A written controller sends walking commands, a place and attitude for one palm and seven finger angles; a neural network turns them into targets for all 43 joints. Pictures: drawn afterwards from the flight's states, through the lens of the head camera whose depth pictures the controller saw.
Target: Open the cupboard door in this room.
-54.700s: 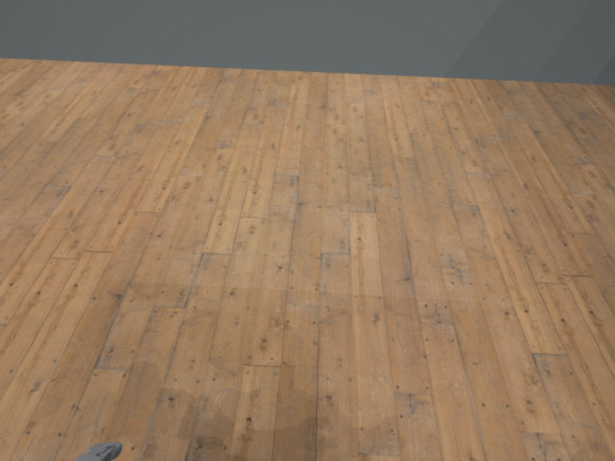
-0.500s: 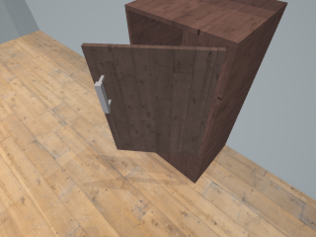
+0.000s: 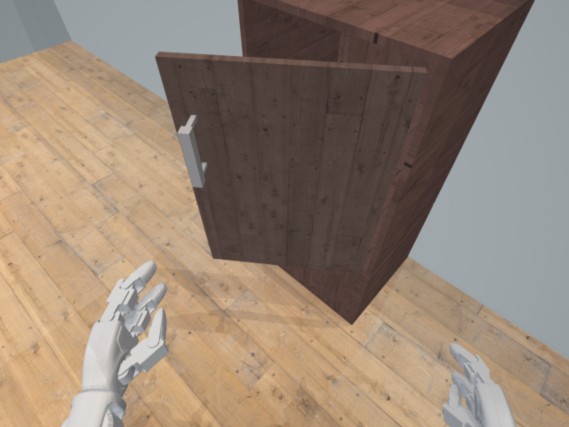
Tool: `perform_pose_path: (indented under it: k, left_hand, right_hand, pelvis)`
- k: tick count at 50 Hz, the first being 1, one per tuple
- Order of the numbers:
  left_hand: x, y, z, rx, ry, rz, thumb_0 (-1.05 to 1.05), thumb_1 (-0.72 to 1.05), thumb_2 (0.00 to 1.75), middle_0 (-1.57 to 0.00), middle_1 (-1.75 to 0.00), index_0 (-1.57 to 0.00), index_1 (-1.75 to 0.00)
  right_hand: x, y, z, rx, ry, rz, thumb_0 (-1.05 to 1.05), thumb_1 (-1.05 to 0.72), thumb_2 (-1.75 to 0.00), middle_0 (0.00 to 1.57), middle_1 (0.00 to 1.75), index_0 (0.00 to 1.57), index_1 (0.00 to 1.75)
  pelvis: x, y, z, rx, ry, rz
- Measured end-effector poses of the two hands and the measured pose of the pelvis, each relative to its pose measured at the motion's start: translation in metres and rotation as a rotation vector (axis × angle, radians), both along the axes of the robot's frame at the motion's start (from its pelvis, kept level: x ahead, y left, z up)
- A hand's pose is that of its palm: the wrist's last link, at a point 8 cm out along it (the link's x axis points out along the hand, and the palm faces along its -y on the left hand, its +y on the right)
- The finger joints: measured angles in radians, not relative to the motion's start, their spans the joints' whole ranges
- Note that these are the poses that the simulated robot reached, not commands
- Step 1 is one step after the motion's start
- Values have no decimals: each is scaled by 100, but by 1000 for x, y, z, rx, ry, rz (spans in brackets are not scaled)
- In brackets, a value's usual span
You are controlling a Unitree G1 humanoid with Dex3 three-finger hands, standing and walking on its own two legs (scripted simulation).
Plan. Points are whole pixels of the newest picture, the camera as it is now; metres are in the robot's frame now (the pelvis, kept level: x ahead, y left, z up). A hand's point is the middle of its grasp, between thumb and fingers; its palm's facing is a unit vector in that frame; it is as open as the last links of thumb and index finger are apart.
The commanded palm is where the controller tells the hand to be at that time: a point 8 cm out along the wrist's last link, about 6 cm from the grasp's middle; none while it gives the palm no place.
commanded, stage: raise the hand with hooked fingers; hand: left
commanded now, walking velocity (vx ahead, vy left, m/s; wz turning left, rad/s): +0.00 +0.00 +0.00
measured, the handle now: (195, 152) +0.58 +0.20 +0.05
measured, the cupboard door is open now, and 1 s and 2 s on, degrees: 36 36 36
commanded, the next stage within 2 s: move the hooked fingers beside the handle in 1.84 s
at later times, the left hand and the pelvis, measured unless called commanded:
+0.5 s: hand (128, 358) +0.21 +0.22 +0.00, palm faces -0.10 -0.99 -0.03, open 10.6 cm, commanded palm +0.18 +0.28 +0.01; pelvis -0.02 +0.03 -0.04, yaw +1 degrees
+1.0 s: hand (82, 319) +0.25 +0.28 +0.04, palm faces -0.03 -1.00 -0.06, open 13.4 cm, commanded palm +0.23 +0.33 +0.05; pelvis +0.00 +0.03 -0.02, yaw +1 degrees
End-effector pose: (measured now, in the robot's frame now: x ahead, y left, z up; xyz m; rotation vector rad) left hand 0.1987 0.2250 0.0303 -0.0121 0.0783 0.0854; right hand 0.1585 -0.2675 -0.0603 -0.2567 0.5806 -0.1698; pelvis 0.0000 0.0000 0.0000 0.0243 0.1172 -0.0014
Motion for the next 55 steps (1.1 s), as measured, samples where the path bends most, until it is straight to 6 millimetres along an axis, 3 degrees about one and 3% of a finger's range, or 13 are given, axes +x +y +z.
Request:
perform_pose_path:
  k: [2,5,8,10,14,20,25,30,36,40,48,55]
  left_hand:
    - [-2,-6,-3,15,-104,-103,1,76,83,-21,-41,-20,-40]
    - [-18,-7,-26,5,-100,-192,0,69,80,-22,-45,-21,-44]
    - [-37,4,-51,-34,-4,-160,0,62,77,-23,-49,-22,-49]
    - [-48,14,-58,-30,35,-108,1,57,76,-23,-52,-23,-52]
    - [-50,32,-46,31,-9,-66,1,47,72,-24,-58,-23,-58]
    - [-20,42,-29,60,-43,-163,1,33,66,-24,-67,-24,-67]
    - [-2,51,-24,40,25,-185,1,22,61,-25,-74,-25,-74]
    - [2,67,-15,48,13,-142,0,10,56,-26,-82,-26,-82]
    - [7,80,-10,63,-8,-139,0,-4,50,-27,-91,-26,-91]
    - [12,86,-6,64,-16,-143,0,-13,46,-28,-97,-27,-97]
    - [26,106,9,66,-38,-119,-1,-32,38,-29,-109,-29,-109]
    - [39,119,21,63,-34,-118,-1,-44,33,-30,-117,-29,-116]
  right_hand:
    - [23,-1,10,-24,-93,43,1,-91,-90,20,30,20,30]
    - [49,2,18,-49,-175,85,1,-91,-90,19,30,20,30]
    - [65,15,16,-56,-198,118,1,-91,-90,19,30,20,30]
    - [68,27,8,-48,-187,140,1,-91,-90,19,30,20,30]
    - [59,56,-19,-10,-103,189,1,-91,-90,19,30,20,30]
    - [16,89,-59,86,66,180,1,-90,-90,20,30,21,30]
    - [-20,91,-64,115,145,107,2,-90,-90,20,30,21,30]
    - [-35,74,-54,65,165,62,2,-90,-90,20,30,21,30]
    - [-27,52,-37,-20,135,53,2,-90,-90,20,30,21,30]
    - [-12,47,-24,-49,95,58,2,-90,-90,20,30,21,30]
    - [12,61,-12,-32,45,105,1,-90,-90,20,30,20,30]
    - [15,72,-15,1,61,131,1,-90,-90,20,30,21,30]
  pelvis:
    - [-4,1,-13,1,29,-4]
    - [-7,2,-30,3,65,-7]
    - [-10,4,-42,-7,82,2]
    - [-11,6,-47,-20,88,12]
    - [-14,9,-53,-48,97,34]
    - [-19,18,-53,-68,109,43]
    - [-17,25,-43,-61,110,29]
    - [-14,31,-37,-57,107,21]
    - [-10,35,-33,-63,97,25]
    - [-7,35,-30,-66,85,27]
    - [-1,34,-22,-70,65,31]
    - [2,32,-17,-70,54,33]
